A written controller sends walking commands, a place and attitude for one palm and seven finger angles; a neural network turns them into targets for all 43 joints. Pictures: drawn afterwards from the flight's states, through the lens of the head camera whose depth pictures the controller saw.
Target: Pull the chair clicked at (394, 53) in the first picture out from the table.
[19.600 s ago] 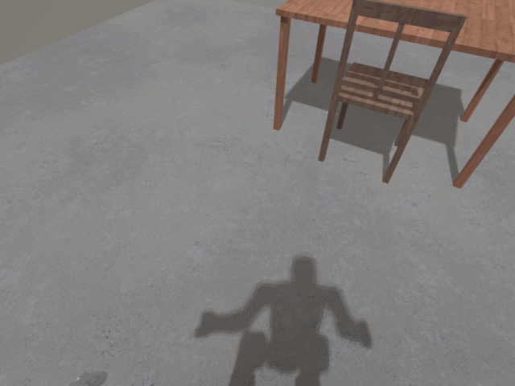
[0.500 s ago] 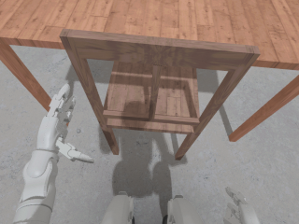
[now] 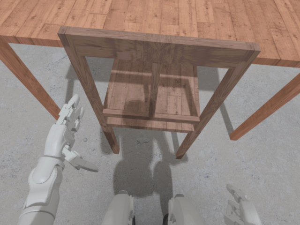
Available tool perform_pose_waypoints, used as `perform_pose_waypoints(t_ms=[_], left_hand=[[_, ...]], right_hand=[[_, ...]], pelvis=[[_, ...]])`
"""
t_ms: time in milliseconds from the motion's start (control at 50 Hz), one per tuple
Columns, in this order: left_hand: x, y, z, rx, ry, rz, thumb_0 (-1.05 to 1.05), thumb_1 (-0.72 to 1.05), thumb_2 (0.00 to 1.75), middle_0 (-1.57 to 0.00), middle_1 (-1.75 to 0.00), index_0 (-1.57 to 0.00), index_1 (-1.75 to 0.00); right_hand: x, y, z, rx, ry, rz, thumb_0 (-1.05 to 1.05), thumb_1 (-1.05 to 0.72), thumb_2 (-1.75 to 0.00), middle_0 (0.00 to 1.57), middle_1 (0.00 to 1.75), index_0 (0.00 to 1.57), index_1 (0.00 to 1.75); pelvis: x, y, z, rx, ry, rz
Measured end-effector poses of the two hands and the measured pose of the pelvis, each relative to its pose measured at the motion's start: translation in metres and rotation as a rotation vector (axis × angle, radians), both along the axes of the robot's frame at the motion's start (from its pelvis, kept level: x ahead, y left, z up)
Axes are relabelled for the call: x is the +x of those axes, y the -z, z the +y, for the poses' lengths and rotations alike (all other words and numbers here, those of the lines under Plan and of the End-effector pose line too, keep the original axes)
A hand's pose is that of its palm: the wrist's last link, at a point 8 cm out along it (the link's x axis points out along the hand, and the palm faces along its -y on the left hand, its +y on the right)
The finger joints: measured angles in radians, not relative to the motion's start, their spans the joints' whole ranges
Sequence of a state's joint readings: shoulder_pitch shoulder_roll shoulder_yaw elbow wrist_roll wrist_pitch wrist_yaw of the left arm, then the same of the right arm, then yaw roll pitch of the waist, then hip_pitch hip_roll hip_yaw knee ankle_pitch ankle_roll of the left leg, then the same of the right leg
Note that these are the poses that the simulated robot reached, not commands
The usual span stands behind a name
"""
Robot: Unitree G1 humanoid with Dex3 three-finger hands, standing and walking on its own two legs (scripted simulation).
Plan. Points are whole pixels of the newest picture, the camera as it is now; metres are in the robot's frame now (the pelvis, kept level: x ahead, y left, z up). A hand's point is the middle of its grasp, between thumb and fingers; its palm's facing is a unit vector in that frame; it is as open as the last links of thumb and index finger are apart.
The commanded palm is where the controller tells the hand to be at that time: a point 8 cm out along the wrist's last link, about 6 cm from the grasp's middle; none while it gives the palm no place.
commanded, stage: aim the fingers beside a spindle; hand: left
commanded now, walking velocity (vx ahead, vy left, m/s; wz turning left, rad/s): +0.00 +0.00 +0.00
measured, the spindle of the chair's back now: (153, 93) +0.48 +0.00 +0.00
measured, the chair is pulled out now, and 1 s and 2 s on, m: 0.00 0.00 0.00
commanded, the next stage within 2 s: push the fingers through the gap in 0.30 s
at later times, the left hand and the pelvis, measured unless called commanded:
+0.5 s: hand (77, 132) +0.33 +0.19 +0.03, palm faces -0.03 -1.00 -0.05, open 16.9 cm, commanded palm +0.32 +0.24 +0.03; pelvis +0.00 -0.01 +0.00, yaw +0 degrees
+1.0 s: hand (86, 115) +0.39 +0.18 +0.03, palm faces -0.08 -1.00 -0.05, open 16.9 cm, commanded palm +0.38 +0.23 +0.02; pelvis +0.00 +0.00 +0.00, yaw +0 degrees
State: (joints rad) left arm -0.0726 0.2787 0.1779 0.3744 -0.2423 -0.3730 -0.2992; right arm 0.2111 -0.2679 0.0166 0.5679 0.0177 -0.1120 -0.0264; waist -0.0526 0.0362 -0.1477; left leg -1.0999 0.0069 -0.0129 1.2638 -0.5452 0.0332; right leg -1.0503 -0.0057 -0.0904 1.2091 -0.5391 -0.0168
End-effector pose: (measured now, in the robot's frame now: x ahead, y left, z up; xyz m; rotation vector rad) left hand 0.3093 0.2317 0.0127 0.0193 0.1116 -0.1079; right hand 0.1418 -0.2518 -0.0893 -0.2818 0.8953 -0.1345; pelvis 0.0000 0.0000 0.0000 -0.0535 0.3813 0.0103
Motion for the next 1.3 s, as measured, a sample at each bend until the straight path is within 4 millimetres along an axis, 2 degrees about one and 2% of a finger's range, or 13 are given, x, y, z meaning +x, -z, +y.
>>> perform_pose_waypoints(t_ms=[60, 140, 220, 300, 380, 440, 540, 600, 720, 880, 1020, 1140, 1300], left_hand=[[-0.003, -0.015, -0.008, 0.012, 0.011, -0.069, -0.02, -0.5, 0.3, -0.06, -0.08, -0.06, -0.08], [0.006, -0.027, 0.001, 0.04, -0.047, -0.13, -0.02, -0.5, 0.3, -0.07, -0.08, -0.06, -0.08], [0.016, -0.01, 0.018, 0.035, -0.092, -0.056, -0.01, -0.5, 0.3, -0.07, -0.08, -0.06, -0.08], [0.01, 0.003, 0.015, 0.017, -0.048, 0.009, -0.02, -0.49, 0.3, -0.06, -0.08, -0.06, -0.08], [-0.002, -0.014, 0.001, 0.015, 0.002, -0.054, -0.02, -0.49, 0.3, -0.06, -0.08, -0.06, -0.08], [-0.003, -0.027, 0.003, 0.027, -0.021, -0.112, -0.02, -0.5, 0.3, -0.07, -0.08, -0.06, -0.08], [0.012, -0.015, 0.019, 0.022, -0.087, -0.074, -0.01, -0.5, 0.3, -0.07, -0.08, -0.06, -0.08], [0.02, -0.006, 0.016, 0.015, -0.058, -0.033, -0.01, -0.5, 0.3, -0.06, -0.08, -0.06, -0.08], [0.035, -0.017, 0.0, 0.017, 0.004, -0.081, -0.02, -0.5, 0.3, -0.06, -0.08, -0.06, -0.08], [0.053, -0.005, 0.015, 0.02, -0.074, -0.034, -0.02, -0.5, 0.3, -0.07, -0.08, -0.09, -0.1], [0.062, -0.016, 0.004, 0.019, -0.032, -0.08, -0.02, -0.5, 0.3, -0.06, -0.08, -0.06, -0.09], [0.08, -0.008, 0.006, 0.019, -0.052, -0.051, -0.02, -0.5, 0.3, -0.07, -0.08, -0.05, -0.08], [0.097, -0.009, 0.004, 0.021, -0.048, -0.07, -0.02, -0.5, 0.3, -0.07, -0.08, -0.06, -0.08]], right_hand=[[-0.002, -0.002, -0.001, -0.005, -0.001, -0.001, 0.01, -0.9, -0.9, 0.2, 0.3, 0.2, 0.3], [-0.004, 0.0, -0.003, -0.004, -0.007, 0.005, 0.01, -0.9, -0.9, 0.2, 0.3, 0.2, 0.3], [-0.006, 0.004, -0.007, -0.001, -0.001, 0.014, 0.01, -0.9, -0.9, 0.2, 0.3, 0.2, 0.3], [-0.009, 0.004, -0.011, -0.005, 0.016, 0.015, 0.01, -0.9, -0.9, 0.2, 0.3, 0.2, 0.3], [-0.01, 0.0, -0.011, -0.01, 0.017, 0.013, 0.01, -0.9, -0.9, 0.2, 0.3, 0.2, 0.3], [-0.008, -0.002, -0.009, -0.009, 0.008, 0.01, 0.01, -0.9, -0.9, 0.2, 0.3, 0.2, 0.3], [-0.004, 0.002, -0.009, -0.012, -0.005, 0.004, 0.01, -0.9, -0.9, 0.2, 0.3, 0.2, 0.3], [-0.004, 0.003, -0.009, -0.018, -0.001, -0.001, 0.01, -0.9, -0.9, 0.2, 0.3, 0.2, 0.3], [-0.009, 0.002, -0.007, -0.023, 0.007, 0.013, 0.01, -0.9, -0.9, 0.2, 0.3, 0.2, 0.3], [-0.025, 0.01, -0.006, -0.017, 0.02, 0.08, 0.01, -0.9, -0.9, 0.2, 0.3, 0.2, 0.3], [-0.04, 0.012, -0.006, -0.017, 0.039, 0.13, 0.01, -0.9, -0.9, 0.2, 0.3, 0.2, 0.3], [-0.048, 0.013, -0.008, -0.024, 0.057, 0.153, 0.01, -0.9, -0.9, 0.2, 0.3, 0.2, 0.3], [-0.059, 0.015, -0.011, -0.03, 0.072, 0.195, 0.01, -0.9, -0.9, 0.2, 0.3, 0.2, 0.3]], pelvis=[[0.001, -0.002, 0.0, 0.003, 0.002, -0.006], [-0.001, -0.001, -0.004, 0.008, 0.002, -0.008], [-0.003, 0.003, -0.007, 0.01, 0.003, 0.002], [-0.003, 0.003, -0.007, 0.006, 0.006, 0.007], [0.0, -0.002, -0.006, 0.005, 0.005, -0.001], [0.002, -0.004, -0.006, 0.008, 0.005, -0.005], [-0.001, 0.001, -0.007, 0.006, -0.001, 0.0], [-0.003, 0.003, -0.006, 0.002, -0.004, 0.002], [-0.002, 0.0, -0.003, 0.001, 0.002, 0.008], [-0.003, 0.003, -0.002, 0.003, 0.005, 0.021], [-0.002, 0.001, 0.001, -0.001, 0.005, 0.024], [-0.002, 0.003, 0.001, 0.0, 0.01, 0.033], [-0.002, 0.005, 0.002, 0.0, 0.016, 0.045]])
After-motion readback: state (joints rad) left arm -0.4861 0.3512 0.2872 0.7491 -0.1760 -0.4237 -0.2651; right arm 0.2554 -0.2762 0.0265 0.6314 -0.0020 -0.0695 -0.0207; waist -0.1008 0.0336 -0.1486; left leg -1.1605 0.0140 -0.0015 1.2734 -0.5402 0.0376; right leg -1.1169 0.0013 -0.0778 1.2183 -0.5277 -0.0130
